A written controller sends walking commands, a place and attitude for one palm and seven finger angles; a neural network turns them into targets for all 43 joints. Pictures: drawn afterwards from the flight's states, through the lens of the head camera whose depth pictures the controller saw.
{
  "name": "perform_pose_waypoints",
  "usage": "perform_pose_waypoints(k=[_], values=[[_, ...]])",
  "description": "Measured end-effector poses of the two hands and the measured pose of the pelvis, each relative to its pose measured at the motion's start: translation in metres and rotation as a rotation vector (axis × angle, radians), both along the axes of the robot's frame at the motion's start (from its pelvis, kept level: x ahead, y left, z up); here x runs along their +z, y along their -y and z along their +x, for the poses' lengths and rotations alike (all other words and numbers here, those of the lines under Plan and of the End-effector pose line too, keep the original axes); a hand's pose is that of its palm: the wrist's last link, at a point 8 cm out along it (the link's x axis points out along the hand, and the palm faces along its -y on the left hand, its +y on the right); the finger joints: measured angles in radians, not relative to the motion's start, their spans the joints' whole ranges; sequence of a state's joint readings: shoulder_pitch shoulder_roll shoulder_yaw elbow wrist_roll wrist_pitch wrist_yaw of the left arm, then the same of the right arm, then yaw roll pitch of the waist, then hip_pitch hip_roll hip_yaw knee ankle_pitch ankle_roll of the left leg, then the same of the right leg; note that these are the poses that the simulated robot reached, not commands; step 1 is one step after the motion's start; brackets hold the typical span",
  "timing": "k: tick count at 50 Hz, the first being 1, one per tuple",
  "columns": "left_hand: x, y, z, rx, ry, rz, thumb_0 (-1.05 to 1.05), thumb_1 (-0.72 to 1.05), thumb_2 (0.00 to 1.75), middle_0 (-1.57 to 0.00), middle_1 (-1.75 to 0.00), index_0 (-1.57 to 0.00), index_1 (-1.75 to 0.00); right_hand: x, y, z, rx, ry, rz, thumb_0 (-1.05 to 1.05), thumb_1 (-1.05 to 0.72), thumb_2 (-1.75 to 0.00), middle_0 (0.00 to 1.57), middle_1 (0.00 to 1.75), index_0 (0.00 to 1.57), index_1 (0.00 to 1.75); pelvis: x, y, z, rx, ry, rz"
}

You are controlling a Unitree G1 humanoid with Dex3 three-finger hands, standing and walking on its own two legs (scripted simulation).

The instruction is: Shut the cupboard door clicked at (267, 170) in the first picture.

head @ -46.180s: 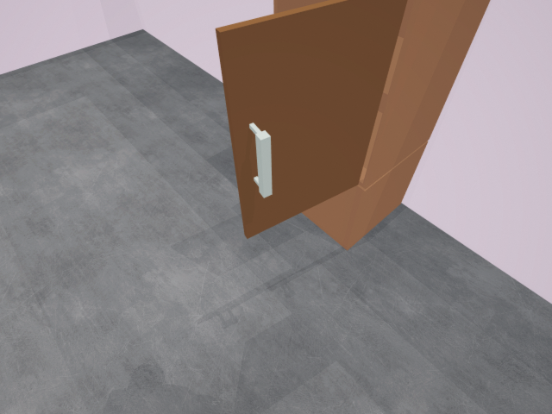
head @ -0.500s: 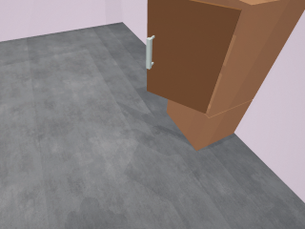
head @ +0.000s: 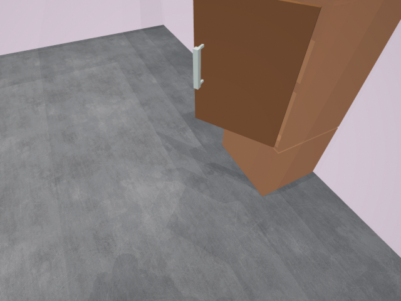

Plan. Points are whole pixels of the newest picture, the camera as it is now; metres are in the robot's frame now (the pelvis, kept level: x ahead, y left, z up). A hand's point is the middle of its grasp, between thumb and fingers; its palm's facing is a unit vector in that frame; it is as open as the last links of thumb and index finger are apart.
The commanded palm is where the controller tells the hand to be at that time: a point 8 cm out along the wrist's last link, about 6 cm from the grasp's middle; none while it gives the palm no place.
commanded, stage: look to check the result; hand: left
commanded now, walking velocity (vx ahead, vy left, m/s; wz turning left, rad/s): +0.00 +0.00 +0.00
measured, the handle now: (199, 67) +0.98 +0.06 -0.04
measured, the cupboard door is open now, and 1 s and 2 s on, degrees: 33 33 33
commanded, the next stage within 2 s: walk to a spot facing it in 0.14 s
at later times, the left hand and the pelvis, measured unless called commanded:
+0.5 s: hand out of the picture +0.07 +0.22 -0.17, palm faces +0.07 -0.95 -0.30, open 7.4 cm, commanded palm none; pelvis +0.01 -0.01 -0.01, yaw +5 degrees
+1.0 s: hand out of the picture +0.00 +0.24 -0.17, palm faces +0.38 -0.88 -0.27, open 7.4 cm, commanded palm none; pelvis -0.01 +0.00 -0.01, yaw +23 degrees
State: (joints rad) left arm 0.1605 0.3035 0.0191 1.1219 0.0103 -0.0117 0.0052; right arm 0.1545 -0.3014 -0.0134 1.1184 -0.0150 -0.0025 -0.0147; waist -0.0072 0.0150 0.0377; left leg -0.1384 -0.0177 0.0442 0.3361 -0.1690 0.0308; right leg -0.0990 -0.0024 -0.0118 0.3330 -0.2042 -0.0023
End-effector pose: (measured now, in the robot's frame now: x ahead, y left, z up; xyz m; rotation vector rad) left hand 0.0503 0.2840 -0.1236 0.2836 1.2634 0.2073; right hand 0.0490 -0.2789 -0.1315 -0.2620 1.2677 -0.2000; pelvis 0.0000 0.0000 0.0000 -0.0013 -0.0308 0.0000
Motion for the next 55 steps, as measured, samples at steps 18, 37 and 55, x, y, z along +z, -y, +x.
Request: perform_pose_waypoints(k=[18, 37, 55], values=[[0.002, 0.008, 0.025, -0.002, 0.028, 0.003, 0.01, 0.90, 0.90, -0.20, -0.30, -0.20, -0.30, 0.006, 0.018, 0.035, 0.033, 0.030, -0.024, 0.01, -0.91, -0.90, 0.20, 0.30, 0.20, 0.30, 0.000, 0.009, 0.014, 0.019, -0.010, 0.004], [-0.055, 0.013, -0.065, 0.267, -0.031, -0.109, 0.01, 0.90, 0.90, -0.20, -0.30, -0.20, -0.30, -0.027, -0.063, 0.040, 0.199, -0.061, 0.047, 0.01, -0.91, -0.90, 0.20, 0.30, 0.20, 0.30, -0.031, -0.017, -0.002, 0.249, 0.006, -0.008], [-0.006, 0.027, -0.094, 0.457, 0.117, -0.005, 0.01, 0.90, 0.90, -0.20, -0.29, -0.20, -0.30, -0.022, -0.051, 0.100, 0.395, -0.060, 0.056, 0.01, -0.91, -0.90, 0.20, 0.30, 0.21, 0.30, -0.015, 0.009, 0.007, 0.476, -0.057, -0.012]])
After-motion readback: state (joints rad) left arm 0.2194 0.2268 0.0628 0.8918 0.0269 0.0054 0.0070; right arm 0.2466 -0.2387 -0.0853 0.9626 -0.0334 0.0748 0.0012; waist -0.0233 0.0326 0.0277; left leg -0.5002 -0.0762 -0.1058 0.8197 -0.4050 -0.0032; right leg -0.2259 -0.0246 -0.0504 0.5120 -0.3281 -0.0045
